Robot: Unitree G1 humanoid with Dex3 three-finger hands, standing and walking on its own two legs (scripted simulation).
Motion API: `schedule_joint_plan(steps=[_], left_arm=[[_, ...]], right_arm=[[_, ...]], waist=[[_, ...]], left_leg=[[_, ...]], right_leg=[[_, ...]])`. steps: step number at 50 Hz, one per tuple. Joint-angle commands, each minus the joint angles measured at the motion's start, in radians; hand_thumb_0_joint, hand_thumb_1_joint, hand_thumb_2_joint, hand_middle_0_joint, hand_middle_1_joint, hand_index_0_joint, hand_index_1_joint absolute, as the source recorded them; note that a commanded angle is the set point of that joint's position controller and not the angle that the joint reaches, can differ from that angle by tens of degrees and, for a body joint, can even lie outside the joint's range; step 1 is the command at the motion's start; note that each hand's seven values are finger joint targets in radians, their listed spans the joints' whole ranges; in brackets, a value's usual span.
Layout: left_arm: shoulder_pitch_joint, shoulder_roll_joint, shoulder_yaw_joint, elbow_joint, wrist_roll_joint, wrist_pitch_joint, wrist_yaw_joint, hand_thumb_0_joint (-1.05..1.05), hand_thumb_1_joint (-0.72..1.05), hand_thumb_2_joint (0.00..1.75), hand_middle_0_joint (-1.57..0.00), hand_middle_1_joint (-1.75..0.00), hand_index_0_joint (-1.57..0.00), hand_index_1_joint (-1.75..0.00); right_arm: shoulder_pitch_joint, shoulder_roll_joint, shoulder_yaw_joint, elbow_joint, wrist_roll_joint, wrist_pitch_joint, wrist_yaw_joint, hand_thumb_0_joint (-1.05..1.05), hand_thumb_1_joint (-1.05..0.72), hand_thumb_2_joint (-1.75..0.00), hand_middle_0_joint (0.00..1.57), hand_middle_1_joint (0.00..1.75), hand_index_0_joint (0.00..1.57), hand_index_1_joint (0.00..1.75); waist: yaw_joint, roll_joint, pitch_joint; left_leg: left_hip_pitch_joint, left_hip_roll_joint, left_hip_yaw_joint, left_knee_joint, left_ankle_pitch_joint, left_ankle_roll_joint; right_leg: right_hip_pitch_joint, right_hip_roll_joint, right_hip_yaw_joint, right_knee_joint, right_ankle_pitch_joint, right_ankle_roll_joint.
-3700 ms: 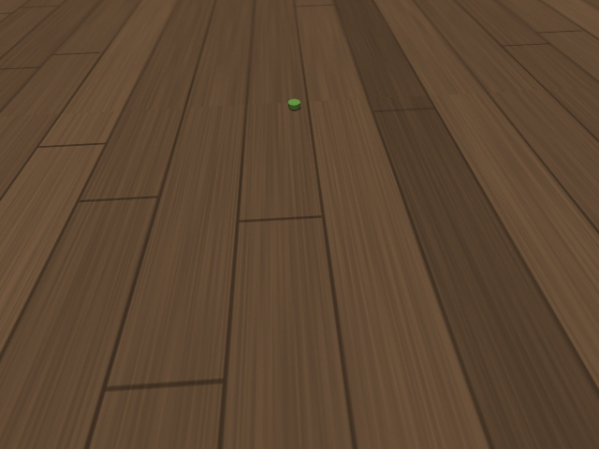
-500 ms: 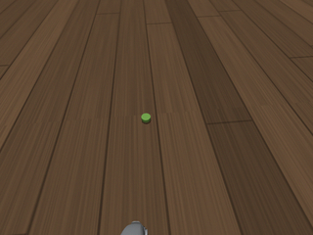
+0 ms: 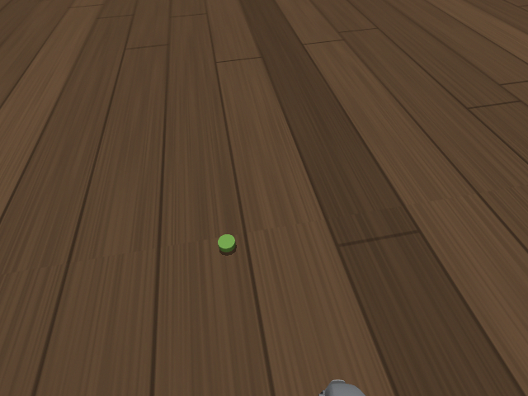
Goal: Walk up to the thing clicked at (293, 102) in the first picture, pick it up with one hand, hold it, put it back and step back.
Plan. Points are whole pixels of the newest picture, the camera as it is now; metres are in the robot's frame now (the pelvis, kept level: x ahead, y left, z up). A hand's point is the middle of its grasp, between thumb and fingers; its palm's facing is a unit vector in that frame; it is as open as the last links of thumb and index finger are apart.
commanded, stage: walk up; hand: left
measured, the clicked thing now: (226, 243) +0.88 +0.20 -0.75
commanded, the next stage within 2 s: none
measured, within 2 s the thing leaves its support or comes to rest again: neither
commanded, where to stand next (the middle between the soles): +0.54 +0.01 m, yaw +3 degrees
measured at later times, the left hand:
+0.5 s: hand (131, 384) +0.19 +0.26 -0.15, palm faces +0.05 -0.94 -0.35, open 7.4 cm
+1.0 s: hand (149, 283) +0.37 +0.26 -0.13, palm faces -0.04 -0.91 -0.41, open 7.4 cm
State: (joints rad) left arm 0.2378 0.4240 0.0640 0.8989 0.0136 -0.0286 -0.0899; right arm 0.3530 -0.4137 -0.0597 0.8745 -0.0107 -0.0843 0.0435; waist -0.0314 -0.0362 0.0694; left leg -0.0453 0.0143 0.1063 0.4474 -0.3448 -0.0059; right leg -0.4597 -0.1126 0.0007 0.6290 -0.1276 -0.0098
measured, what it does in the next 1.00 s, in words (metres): walks ahead: right foot, then left foot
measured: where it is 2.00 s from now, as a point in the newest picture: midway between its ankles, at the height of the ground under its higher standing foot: (276, 331)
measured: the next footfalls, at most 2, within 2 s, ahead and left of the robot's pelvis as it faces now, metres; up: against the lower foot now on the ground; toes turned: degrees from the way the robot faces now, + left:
right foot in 0.04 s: +0.17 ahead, -0.14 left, +0.00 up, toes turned -3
left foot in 0.50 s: +0.33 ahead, +0.11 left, +0.00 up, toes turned +8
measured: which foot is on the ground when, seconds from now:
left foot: down 0.00-0.08, up 0.10-0.48, down 0.50-1.00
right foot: up 0.00-0.02, down 0.04-0.54, up 0.56-0.98, down 1.00-1.00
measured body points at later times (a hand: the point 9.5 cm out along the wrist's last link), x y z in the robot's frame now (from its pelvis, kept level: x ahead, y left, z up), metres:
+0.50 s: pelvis +0.18 -0.02 +0.00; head +0.19 +0.00 +0.44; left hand +0.19 +0.31 -0.12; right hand +0.27 -0.34 -0.11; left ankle +0.28 +0.11 -0.73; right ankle +0.13 -0.14 -0.73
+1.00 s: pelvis +0.32 -0.03 +0.00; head +0.33 -0.05 +0.44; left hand +0.37 +0.31 -0.10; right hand +0.36 -0.35 -0.13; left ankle +0.29 +0.10 -0.73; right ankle +0.42 -0.15 -0.73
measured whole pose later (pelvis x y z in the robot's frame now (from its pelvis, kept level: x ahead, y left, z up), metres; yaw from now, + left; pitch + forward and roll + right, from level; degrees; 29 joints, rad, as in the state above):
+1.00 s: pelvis +0.32 -0.03 +0.00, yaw +1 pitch -3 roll +3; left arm 0.30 0.42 0.06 0.91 0.02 -0.04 -0.07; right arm 0.35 -0.43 -0.06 0.86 -0.01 -0.05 0.05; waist -0.02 0.00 0.07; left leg -0.12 0.02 0.12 0.53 -0.35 0.01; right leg -0.37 -0.09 -0.01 0.59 -0.19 -0.01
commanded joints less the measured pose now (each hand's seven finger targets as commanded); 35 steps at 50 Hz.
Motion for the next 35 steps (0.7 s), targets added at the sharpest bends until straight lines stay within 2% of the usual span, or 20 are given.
schedule_joint_plan(steps=[1,2,3,4,5,6,8,9,11,17,21,23,25,26,27,28,29,32,33,35], left_arm=[[0.051,0.184,0.062,-0.047,0.002,-0.057,0.021,0.00,0.90,0.90,-0.20,-0.30,-0.20,-0.30],[0.138,0.221,0.081,-0.021,0.004,-0.067,0.031,0.00,0.90,0.90,-0.20,-0.30,-0.20,-0.30],[0.223,0.293,0.104,-0.020,0.011,-0.074,0.044,0.00,0.90,0.90,-0.20,-0.30,-0.20,-0.30],[0.197,0.339,0.105,-0.047,0.004,-0.079,0.051,0.00,0.90,0.90,-0.20,-0.30,-0.20,-0.30],[0.168,0.351,0.100,-0.044,-0.011,-0.071,0.052,0.00,0.90,0.90,-0.20,-0.30,-0.20,-0.30],[0.139,0.317,0.091,-0.057,-0.019,-0.066,0.056,0.00,0.90,0.90,-0.20,-0.30,-0.20,-0.30],[0.067,0.253,0.070,-0.072,-0.025,-0.068,0.065,0.00,0.90,0.90,-0.20,-0.30,-0.20,-0.30],[0.039,0.237,0.063,-0.078,-0.025,-0.070,0.064,0.00,0.90,0.90,-0.20,-0.30,-0.20,-0.30],[0.043,0.225,0.057,-0.088,-0.018,-0.076,0.063,0.00,0.90,0.90,-0.20,-0.30,-0.20,-0.30],[0.065,0.247,0.065,-0.117,-0.003,-0.077,0.057,0.00,0.90,0.90,-0.20,-0.30,-0.20,-0.30],[0.114,0.244,0.063,-0.114,-0.005,-0.071,0.054,0.00,0.90,0.90,-0.20,-0.30,-0.20,-0.30],[0.112,0.253,0.061,-0.118,-0.009,-0.067,0.056,0.00,0.90,0.90,-0.20,-0.30,-0.20,-0.30],[0.078,0.232,0.047,-0.138,-0.007,-0.062,0.058,0.00,0.90,0.90,-0.20,-0.30,-0.20,-0.30],[0.107,0.179,0.027,-0.145,-0.009,-0.059,0.061,0.00,0.90,0.90,-0.20,-0.30,-0.20,-0.30],[0.158,0.092,0.003,-0.154,-0.021,-0.057,0.059,0.00,0.90,0.90,-0.20,-0.30,-0.20,-0.30],[0.167,0.187,0.031,-0.117,-0.015,-0.041,0.073,0.00,0.90,0.90,-0.20,-0.30,-0.20,-0.30],[0.129,0.238,0.037,-0.105,-0.006,-0.036,0.079,0.00,0.90,0.90,-0.20,-0.30,-0.20,-0.30],[0.151,0.213,0.032,-0.070,-0.016,-0.033,0.067,0.00,0.90,0.90,-0.20,-0.30,-0.20,-0.30],[0.169,0.202,0.032,-0.058,-0.018,-0.029,0.062,0.00,0.90,0.90,-0.20,-0.30,-0.20,-0.30],[0.179,0.184,0.032,-0.049,-0.016,-0.020,0.054,0.00,0.90,0.90,-0.20,-0.30,-0.20,-0.30]], right_arm=[[-0.050,-0.241,-0.068,-0.105,0.007,-0.019,-0.021,0.00,-0.90,-0.90,0.20,0.30,0.20,0.30],[-0.007,-0.196,-0.051,-0.100,0.003,-0.016,-0.020,0.00,-0.90,-0.90,0.20,0.30,0.20,0.30],[0.049,-0.132,-0.028,-0.109,0.007,-0.017,-0.018,0.00,-0.90,-0.90,0.20,0.30,0.20,0.30],[0.074,-0.133,-0.021,-0.106,0.013,-0.010,-0.018,0.00,-0.90,-0.90,0.20,0.30,0.20,0.30],[0.010,-0.227,-0.045,-0.090,0.002,0.001,-0.032,0.00,-0.90,-0.90,0.20,0.30,0.20,0.30],[-0.031,-0.244,-0.053,-0.079,0.000,0.001,-0.033,0.00,-0.90,-0.90,0.20,0.30,0.20,0.30],[0.008,-0.225,-0.051,-0.042,0.025,0.005,-0.022,0.00,-0.90,-0.90,0.20,0.30,0.20,0.30],[0.032,-0.207,-0.045,-0.032,0.023,0.011,-0.015,0.00,-0.90,-0.90,0.20,0.30,0.20,0.30],[0.028,-0.192,-0.048,-0.028,0.012,0.019,-0.003,0.00,-0.90,-0.90,0.20,0.30,0.20,0.30],[-0.093,-0.178,-0.057,-0.056,-0.011,0.024,0.019,0.00,-0.90,-0.90,0.20,0.30,0.20,0.30],[-0.157,-0.153,-0.052,-0.073,-0.012,0.004,0.021,0.00,-0.90,-0.90,0.20,0.30,0.20,0.30],[-0.150,-0.154,-0.054,-0.072,-0.012,-0.002,0.017,0.00,-0.90,-0.90,0.20,0.30,0.20,0.30],[-0.019,-0.187,-0.068,-0.030,-0.014,-0.012,0.008,0.00,-0.90,-0.90,0.20,0.30,0.20,0.30],[0.102,-0.243,-0.086,0.001,-0.023,-0.020,-0.004,0.00,-0.90,-0.90,0.20,0.30,0.20,0.30],[0.126,-0.332,-0.111,-0.020,-0.032,-0.024,-0.015,0.00,-0.90,-0.90,0.20,0.30,0.20,0.30],[0.100,-0.348,-0.113,-0.042,-0.003,-0.021,-0.017,0.00,-0.90,-0.90,0.20,0.30,0.20,0.30],[0.072,-0.330,-0.114,-0.044,0.012,-0.015,-0.016,0.00,-0.90,-0.90,0.20,0.30,0.20,0.30],[-0.014,-0.237,-0.068,-0.073,0.016,-0.018,-0.027,0.00,-0.90,-0.90,0.20,0.30,0.20,0.30],[-0.014,-0.235,-0.067,-0.071,0.018,-0.023,-0.026,0.00,-0.90,-0.90,0.20,0.30,0.20,0.30],[-0.032,-0.239,-0.069,-0.085,0.012,-0.025,-0.025,0.00,-0.90,-0.90,0.20,0.30,0.20,0.30]], waist=[[0.073,0.062,-0.065],[0.110,-0.050,-0.137],[0.134,-0.244,-0.192],[0.115,-0.280,-0.155],[0.131,-0.203,-0.102],[0.116,-0.140,-0.033],[0.062,-0.100,-0.009],[0.036,-0.124,-0.017],[0.038,-0.123,-0.011],[0.071,-0.108,0.036],[0.095,-0.087,-0.001],[0.082,-0.068,-0.016],[-0.003,0.022,-0.070],[-0.055,0.189,-0.154],[-0.045,0.421,-0.188],[-0.048,0.265,-0.155],[-0.042,0.214,-0.085],[0.016,0.140,-0.004],[0.022,0.167,0.001],[0.025,0.191,-0.008]], left_leg=[[-0.187,0.205,-0.122,0.065,0.284,0.158],[-0.240,0.134,-0.065,0.286,0.308,0.133],[-0.373,0.050,-0.012,0.547,0.133,0.090],[-0.575,-0.051,-0.060,0.683,-0.163,0.051],[-0.597,-0.007,-0.120,0.750,-0.192,0.051],[-0.589,0.030,-0.166,0.759,-0.144,0.051],[-0.534,0.054,-0.202,0.697,-0.032,0.049],[-0.499,0.064,-0.174,0.649,-0.004,0.046],[-0.453,0.057,-0.148,0.603,0.050,0.033],[-0.464,0.096,-0.110,0.306,0.134,-0.009],[-0.403,0.065,-0.067,0.153,0.175,0.013],[-0.324,0.050,-0.044,0.113,0.167,0.027],[-0.089,0.014,-0.034,0.051,0.155,0.052],[0.084,0.070,-0.139,-0.024,0.049,0.090],[0.227,0.316,-0.534,-0.092,-0.028,0.168],[0.183,0.414,-0.742,-0.187,-0.149,0.252],[0.111,0.425,-0.729,-0.188,-0.147,0.285],[-0.065,0.270,-0.346,-0.174,0.209,0.154],[-0.097,0.250,-0.297,-0.178,0.255,0.142],[-0.131,0.233,-0.245,-0.193,0.206,0.183]], right_leg=[[0.310,0.056,-0.052,-0.096,-0.019,-0.026],[0.461,0.064,-0.036,-0.129,-0.092,-0.043],[0.569,-0.103,0.212,-0.224,-0.279,-0.085],[0.619,-0.301,0.576,-0.354,-0.305,-0.174],[0.524,-0.342,0.656,-0.380,-0.322,-0.243],[0.419,-0.310,0.583,-0.388,-0.267,-0.251],[0.357,-0.195,0.308,-0.363,-0.074,-0.178],[0.330,-0.153,0.217,-0.354,-0.018,-0.168],[0.260,-0.122,0.133,-0.366,0.027,-0.189],[0.226,-0.139,0.091,-0.419,-0.241,-0.210],[0.312,-0.139,0.064,-0.317,-0.023,-0.195],[0.293,-0.151,0.063,-0.263,0.023,-0.189],[0.193,-0.111,0.016,-0.089,0.082,-0.151],[0.115,-0.037,-0.046,0.187,0.089,-0.113],[-0.136,0.089,-0.090,0.423,-0.316,-0.047],[-0.205,0.120,-0.013,0.503,-0.431,-0.045],[-0.223,0.071,0.042,0.557,-0.416,-0.052],[-0.107,0.034,0.118,0.464,-0.243,-0.036],[-0.078,0.036,0.095,0.443,-0.217,-0.026],[-0.047,0.039,0.054,0.407,-0.178,-0.006]])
